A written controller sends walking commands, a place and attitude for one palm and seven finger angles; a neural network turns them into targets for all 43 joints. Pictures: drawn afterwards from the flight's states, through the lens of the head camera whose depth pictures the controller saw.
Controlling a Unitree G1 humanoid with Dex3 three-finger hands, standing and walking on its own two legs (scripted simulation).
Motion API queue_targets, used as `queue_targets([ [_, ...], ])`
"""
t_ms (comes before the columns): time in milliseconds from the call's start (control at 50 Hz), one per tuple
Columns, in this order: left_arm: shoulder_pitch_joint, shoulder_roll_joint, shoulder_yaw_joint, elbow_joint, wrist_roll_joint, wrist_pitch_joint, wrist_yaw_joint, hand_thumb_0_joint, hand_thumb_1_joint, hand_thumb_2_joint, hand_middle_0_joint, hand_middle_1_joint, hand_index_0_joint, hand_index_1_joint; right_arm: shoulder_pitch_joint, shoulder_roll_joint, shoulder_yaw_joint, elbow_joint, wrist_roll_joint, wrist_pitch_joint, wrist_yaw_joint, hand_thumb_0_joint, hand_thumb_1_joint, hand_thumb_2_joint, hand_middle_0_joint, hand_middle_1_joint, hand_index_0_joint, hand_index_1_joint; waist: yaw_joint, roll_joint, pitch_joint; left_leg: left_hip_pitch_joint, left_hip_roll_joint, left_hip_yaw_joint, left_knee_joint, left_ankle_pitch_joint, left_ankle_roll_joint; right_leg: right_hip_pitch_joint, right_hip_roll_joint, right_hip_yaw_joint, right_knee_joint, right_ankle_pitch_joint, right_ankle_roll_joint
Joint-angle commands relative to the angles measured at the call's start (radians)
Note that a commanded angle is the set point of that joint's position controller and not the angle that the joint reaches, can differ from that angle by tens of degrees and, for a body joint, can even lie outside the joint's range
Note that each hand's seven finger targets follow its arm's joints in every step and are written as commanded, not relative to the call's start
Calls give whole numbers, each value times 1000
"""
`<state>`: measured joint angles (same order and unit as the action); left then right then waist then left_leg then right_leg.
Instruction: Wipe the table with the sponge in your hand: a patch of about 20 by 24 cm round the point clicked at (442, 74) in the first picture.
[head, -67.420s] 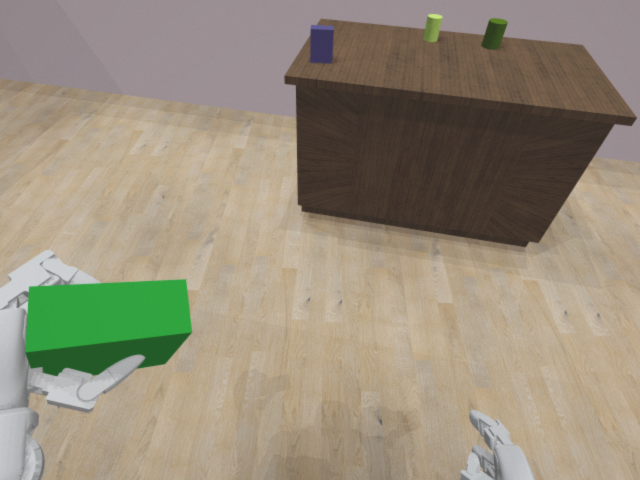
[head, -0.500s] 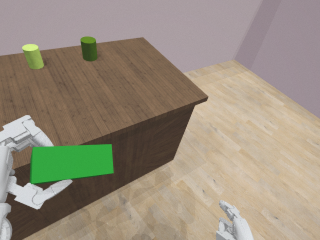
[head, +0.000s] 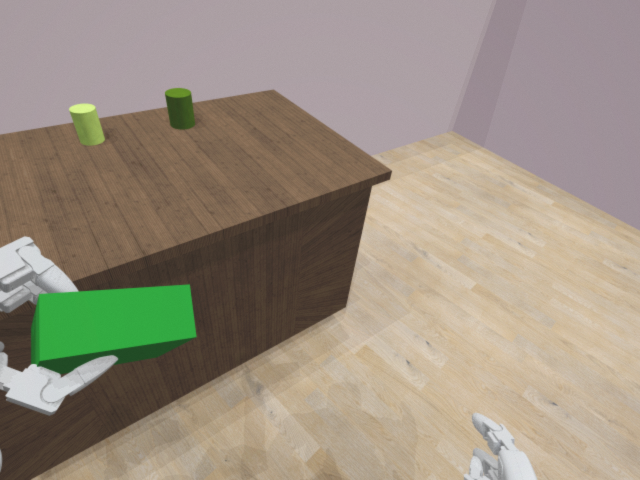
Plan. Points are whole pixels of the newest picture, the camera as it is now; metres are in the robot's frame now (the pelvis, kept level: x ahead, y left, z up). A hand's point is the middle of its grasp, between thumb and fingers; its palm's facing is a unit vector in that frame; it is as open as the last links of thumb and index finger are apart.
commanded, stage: stop stepping back and stand still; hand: left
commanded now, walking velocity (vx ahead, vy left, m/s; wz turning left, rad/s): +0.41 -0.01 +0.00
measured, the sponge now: (131, 329) +0.23 +0.20 +0.14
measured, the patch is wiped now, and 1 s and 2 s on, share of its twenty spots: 1.00 1.00 1.00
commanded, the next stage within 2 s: stand and wait in 0.82 s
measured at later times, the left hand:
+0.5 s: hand (17, 420) +0.12 +0.23 +0.19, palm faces +0.44 -0.82 -0.37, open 9.2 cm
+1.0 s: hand (27, 457) +0.10 +0.21 +0.19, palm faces +0.46 -0.81 -0.35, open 9.2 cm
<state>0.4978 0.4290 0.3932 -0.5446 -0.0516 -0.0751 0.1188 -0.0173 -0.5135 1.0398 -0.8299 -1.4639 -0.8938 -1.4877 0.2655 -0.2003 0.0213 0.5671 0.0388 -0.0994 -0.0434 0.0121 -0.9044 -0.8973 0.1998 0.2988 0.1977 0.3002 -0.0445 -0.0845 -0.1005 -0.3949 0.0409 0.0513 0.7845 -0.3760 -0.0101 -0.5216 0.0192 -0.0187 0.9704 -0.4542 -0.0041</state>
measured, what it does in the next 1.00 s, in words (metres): walks backwards: left foot, then right foot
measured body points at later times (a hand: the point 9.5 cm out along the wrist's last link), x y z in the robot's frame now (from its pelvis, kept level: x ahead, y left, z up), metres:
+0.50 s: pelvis -0.08 -0.03 +0.02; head -0.13 -0.03 +0.46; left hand +0.09 +0.27 +0.21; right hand +0.08 -0.25 -0.05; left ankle -0.07 +0.10 -0.71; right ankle -0.03 -0.13 -0.68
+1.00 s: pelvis -0.09 -0.04 +0.02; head -0.12 -0.05 +0.47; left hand +0.07 +0.25 +0.21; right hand +0.08 -0.26 -0.06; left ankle -0.09 +0.09 -0.69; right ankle -0.04 -0.13 -0.71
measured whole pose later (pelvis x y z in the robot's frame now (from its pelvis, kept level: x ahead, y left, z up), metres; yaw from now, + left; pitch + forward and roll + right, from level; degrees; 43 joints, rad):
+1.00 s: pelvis -0.09 -0.04 +0.02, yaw +5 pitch -2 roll -1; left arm 0.44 0.35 0.31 -0.44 -0.04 -0.11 0.13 -0.02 -0.51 1.04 -0.83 -1.47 -0.89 -1.49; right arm 0.23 -0.21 0.02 0.65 0.02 -0.11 -0.04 0.01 -0.90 -0.90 0.20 0.30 0.20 0.30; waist -0.02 0.03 -0.04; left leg -0.39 0.03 -0.04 0.83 -0.36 0.01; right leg -0.31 0.04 -0.07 0.58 -0.24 -0.05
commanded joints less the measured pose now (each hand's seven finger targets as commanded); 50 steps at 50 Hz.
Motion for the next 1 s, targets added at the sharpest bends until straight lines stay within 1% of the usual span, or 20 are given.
queue_targets([
  [0, -90, 106, 49, -156, -9, -86, 2, 0, 100, 1300, -1200, -1600, -1200, -1600, -115, -153, -32, -111, 1, -91, 1, 0, -900, -900, 200, 300, 200, 300, 56, 225, 59, -203, 221, -287, -420, -238, 148, 242, -38, 13, -201, 96, 5],
  [40, -117, 103, 47, -62, 3, -72, -1, 0, 100, 1300, -1200, -1600, -1200, -1600, -131, -164, -34, -107, -9, -77, -8, 0, -900, -900, 200, 300, 200, 300, 90, 70, 70, -356, 97, -128, -104, -313, 99, 448, 1, -44, -400, 168, -14],
  [80, -198, 125, 36, -30, 0, -71, -14, 0, 100, 1300, -1200, -1600, -1200, -1600, -138, -156, -50, -113, 4, -65, -14, 0, -900, -900, 200, 300, 200, 300, 49, -300, 61, -294, -59, 1, 564, -174, 50, 223, -262, 329, -723, 156, -118],
  [120, -284, 134, 33, -97, 2, -98, -35, 0, 100, 1300, -1200, -1600, -1200, -1600, -110, -168, -58, -79, 4, -71, -4, 0, -900, -900, 200, 300, 200, 300, 19, -137, 40, -213, -11, -141, 659, 13, 44, 49, -308, 448, -791, -3, -153],
  [160, -271, 146, 37, -177, -4, -109, -40, 0, 100, 1300, -1200, -1600, -1200, -1600, -108, -133, -52, -90, 6, -46, 8, 0, -900, -900, 200, 300, 200, 300, -1, 93, 88, -116, 68, -150, 520, 24, 64, -127, -333, 341, -754, -94, -171],
  [260, -165, 104, 1, -224, -11, -85, 4, 0, 100, 1300, -1200, -1600, -1200, -1600, -114, -115, -20, -99, -4, -77, -28, 0, -900, -900, 200, 300, 200, 300, 11, 109, -35, 200, 4, -6, -190, -97, 97, -91, -180, 80, -534, -177, -85],
  [280, -159, 129, 32, -226, -12, -87, 16, 0, 100, 1300, -1200, -1600, -1200, -1600, -95, -140, -20, -107, -13, -81, -36, 0, -900, -900, 200, 300, 200, 300, 13, 242, -58, 180, 35, -86, -361, -225, 118, -37, -97, 23, -341, -186, -55],
  [300, -168, 112, 33, -243, -15, -90, 25, 0, 100, 1300, -1200, -1600, -1200, -1600, -105, -157, -24, -125, -13, -87, -36, 0, -900, -900, 200, 300, 200, 300, 17, 464, -47, 149, 200, -377, -519, -402, 189, -75, 24, -78, -40, -103, 4],
  [360, -200, 168, 75, -234, 7, -90, 32, 0, 100, 1300, -1200, -1600, -1200, -1600, -72, -117, -42, -95, 9, -110, -13, 0, -900, -900, 200, 300, 200, 300, 12, 313, -17, 104, 251, -373, -502, -139, 239, -187, -23, 54, 297, -2, 16],
  [420, -130, 93, 28, -72, -6, -74, 20, 0, 100, 1300, -1200, -1600, -1200, -1600, -85, -133, -36, -67, 10, -109, -8, 0, -900, -900, 200, 300, 200, 300, 35, 193, 148, -67, 240, -294, -511, -142, 190, -21, -95, 51, -35, 78, 6],
  [500, -137, 69, 17, -17, 3, -71, 10, 0, 100, 1300, -1200, -1600, -1200, -1600, -116, -160, -41, -92, -11, -88, -30, 0, -900, -900, 200, 300, 200, 300, 77, 90, 97, -199, 77, -113, -172, -260, 110, 397, -6, -71, -532, 160, -5],
  [520, -148, 73, 2, -46, 8, -75, 4, 0, 100, 1300, -1200, -1600, -1200, -1600, -125, -148, -50, -94, -9, -79, -26, 0, -900, -900, 200, 300, 200, 300, 72, -104, 76, -258, -19, -3, 161, -203, 79, 420, -124, 102, -642, 165, -65],
  [540, -176, 116, 15, -85, 3, -82, 0, 0, 100, 1300, -1200, -1600, -1200, -1600, -141, -147, -63, -112, -5, -73, -23, 0, -900, -900, 200, 300, 200, 300, 56, -300, 37, -323, -63, -40, 450, -157, 53, 362, -337, 483, -785, 97, -135],
  [600, -217, 125, 24, -192, -7, -120, -10, 0, 100, 1300, -1200, -1600, -1200, -1600, -114, -154, -75, -87, -4, -68, -1, 0, -900, -900, 200, 300, 200, 300, 19, -3, 8, -222, 34, -156, 473, 5, 45, 199, -368, 448, -765, -27, -189],
  [700, -110, 116, 37, -269, -1, -117, 40, 0, 100, 1300, -1200, -1600, -1200, -1600, -137, -118, -48, -97, -26, -59, -37, 0, -900, -900, 200, 300, 200, 300, 17, 119, -1, 211, 13, -42, -233, -1, 64, 28, -195, 98, -555, -114, -93],
  [740, -124, 86, 27, -269, -7, -114, 66, 0, 100, 1300, -1200, -1600, -1200, -1600, -137, -162, -55, -110, -33, -70, -48, 0, -900, -900, 200, 300, 200, 300, 29, 465, 23, 182, 188, -384, -512, -288, 141, -3, -20, -5, -249, -54, -14],
  [760, -106, 92, 23, -232, -4, -101, 75, 0, 100, 1300, -1200, -1600, -1200, -1600, -142, -145, -50, -126, -23, -73, -52, 0, -900, -900, 200, 300, 200, 300, 23, 484, 40, 121, 268, -477, -585, -308, 185, 1, 7, -13, -92, -57, 13],
  [860, -96, 72, 26, -80, 4, -80, 45, 0, 100, 1300, -1200, -1600, -1200, -1600, -127, -137, -44, -93, -5, -88, -28, 0, -900, -900, 200, 300, 200, 300, 52, 154, 87, -56, 97, -168, -314, -5, 92, 316, -15, -11, -522, 227, 24],
  [900, -95, 74, 10, -48, 5, -89, 24, 0, 100, 1300, -1200, -1600, -1200, -1600, -156, -135, -58, -101, -14, -75, -18, 0, -900, -900, 200, 300, 200, 300, 38, -131, 102, -102, -20, -71, 12, -40, 37, 261, -210, 293, -716, 180, -66],
  [980, -115, 103, 36, -152, -7, -114, 23, 0, 100, 1300, -1200, -1600, -1200, -1600, -150, -121, -57, -88, -17, -67, -6, 0, -900, -900, 200, 300, 200, 300, 27, -13, 13, -29, 25, -119, 49, 10, 38, 251, -300, 322, -720, 178, -123],
])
